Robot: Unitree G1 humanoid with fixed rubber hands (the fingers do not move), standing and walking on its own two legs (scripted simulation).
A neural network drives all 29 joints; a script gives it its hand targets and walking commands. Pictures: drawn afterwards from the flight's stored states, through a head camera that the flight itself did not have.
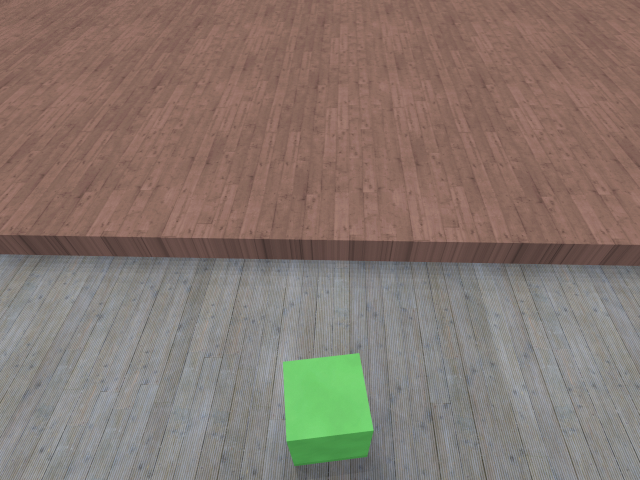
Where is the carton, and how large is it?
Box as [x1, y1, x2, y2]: [283, 353, 373, 465]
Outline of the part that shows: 358,353 283,362 286,441 294,465 366,456 373,430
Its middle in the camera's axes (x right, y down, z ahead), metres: +0.01 +0.47 +1.09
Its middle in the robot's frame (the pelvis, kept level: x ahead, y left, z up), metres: +0.43 +0.03 -0.65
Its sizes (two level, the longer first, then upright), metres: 0.210 0.200 0.250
